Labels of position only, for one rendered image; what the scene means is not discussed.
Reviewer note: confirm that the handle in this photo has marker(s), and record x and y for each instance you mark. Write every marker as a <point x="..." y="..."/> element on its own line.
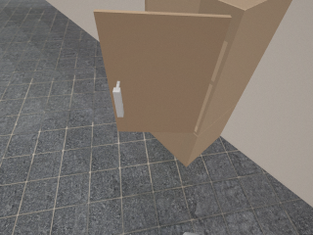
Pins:
<point x="118" y="100"/>

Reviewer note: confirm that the cupboard door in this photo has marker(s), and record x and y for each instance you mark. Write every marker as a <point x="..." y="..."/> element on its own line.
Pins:
<point x="164" y="62"/>

